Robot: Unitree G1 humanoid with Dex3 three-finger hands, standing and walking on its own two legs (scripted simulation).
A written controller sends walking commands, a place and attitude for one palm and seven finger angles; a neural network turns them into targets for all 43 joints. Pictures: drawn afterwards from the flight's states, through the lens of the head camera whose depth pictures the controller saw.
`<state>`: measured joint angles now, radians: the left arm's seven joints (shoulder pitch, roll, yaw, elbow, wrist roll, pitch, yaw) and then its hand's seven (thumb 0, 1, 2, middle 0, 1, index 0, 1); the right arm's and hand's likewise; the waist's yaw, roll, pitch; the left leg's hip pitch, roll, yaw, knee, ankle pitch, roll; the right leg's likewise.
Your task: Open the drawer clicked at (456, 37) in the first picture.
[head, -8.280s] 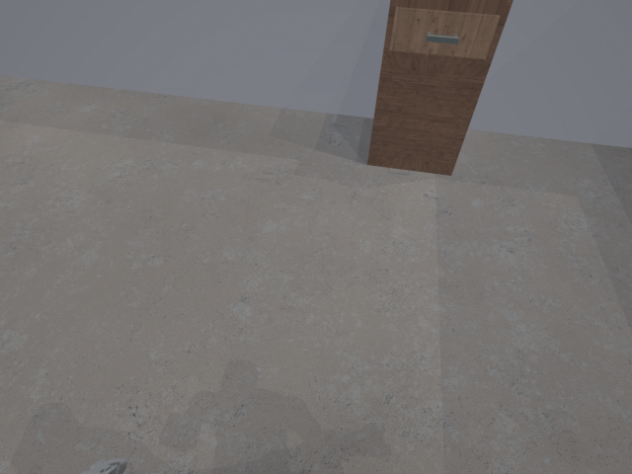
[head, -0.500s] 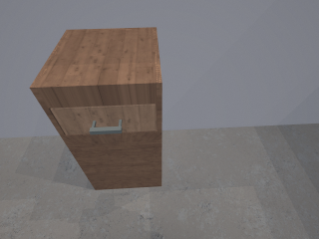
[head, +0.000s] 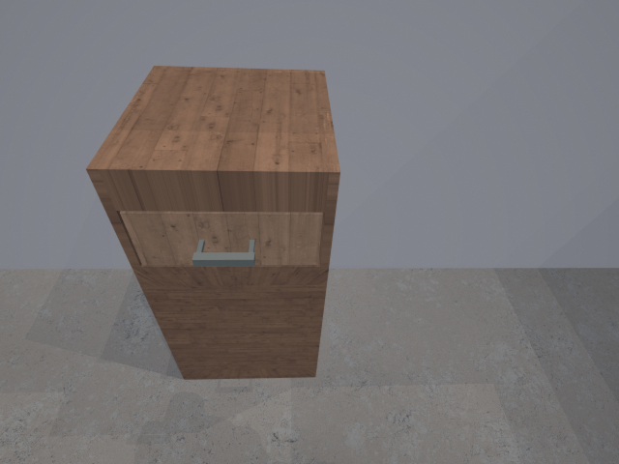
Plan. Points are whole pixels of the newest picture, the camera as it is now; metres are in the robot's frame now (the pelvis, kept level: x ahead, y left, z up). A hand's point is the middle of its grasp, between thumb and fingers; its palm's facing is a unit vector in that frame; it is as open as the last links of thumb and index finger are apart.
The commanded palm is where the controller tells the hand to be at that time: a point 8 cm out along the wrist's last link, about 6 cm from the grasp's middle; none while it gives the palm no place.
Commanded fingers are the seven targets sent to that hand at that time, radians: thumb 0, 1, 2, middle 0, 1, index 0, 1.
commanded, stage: look again from close up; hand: left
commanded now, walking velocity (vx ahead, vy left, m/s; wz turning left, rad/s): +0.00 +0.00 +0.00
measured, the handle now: (225, 251) +0.52 +0.20 -0.10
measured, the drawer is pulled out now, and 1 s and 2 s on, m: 0.00 0.00 0.00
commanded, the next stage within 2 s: raise the hand with hooked fingers in 0.06 s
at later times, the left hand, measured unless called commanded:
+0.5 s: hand (148, 438) +0.17 +0.22 -0.05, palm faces +0.04 -0.20 -0.98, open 8.2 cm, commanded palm +0.12 +0.24 -0.02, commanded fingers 0.00 0.48 0.72 -0.23 -0.57 -0.23 -0.57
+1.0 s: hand (124, 389) +0.21 +0.26 -0.02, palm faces +0.02 -0.15 -0.99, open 11.1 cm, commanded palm +0.19 +0.27 +0.04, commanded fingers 0.00 -0.10 0.47 -0.27 -0.94 -0.27 -0.94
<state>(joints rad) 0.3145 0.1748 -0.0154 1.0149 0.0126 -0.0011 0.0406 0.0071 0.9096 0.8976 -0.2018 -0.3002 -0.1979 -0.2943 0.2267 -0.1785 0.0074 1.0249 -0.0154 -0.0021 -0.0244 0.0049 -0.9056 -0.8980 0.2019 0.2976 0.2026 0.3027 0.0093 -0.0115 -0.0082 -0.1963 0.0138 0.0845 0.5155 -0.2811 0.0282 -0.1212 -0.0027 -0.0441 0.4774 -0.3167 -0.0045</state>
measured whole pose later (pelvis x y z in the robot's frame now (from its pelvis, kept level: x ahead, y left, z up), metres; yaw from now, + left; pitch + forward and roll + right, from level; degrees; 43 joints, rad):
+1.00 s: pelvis -0.01 +0.04 -0.03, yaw +2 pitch +6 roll -1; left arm 0.22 0.32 -0.15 0.05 1.06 0.06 0.33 0.00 0.11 0.56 -0.28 -0.80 -0.27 -0.80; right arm 0.13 -0.18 0.05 0.55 -0.03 0.12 0.01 0.01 -0.90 -0.90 0.21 0.30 0.21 0.30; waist 0.08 0.05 -0.08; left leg -0.50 -0.08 0.03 0.75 -0.35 0.09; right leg -0.47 0.06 0.06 0.74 -0.38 -0.01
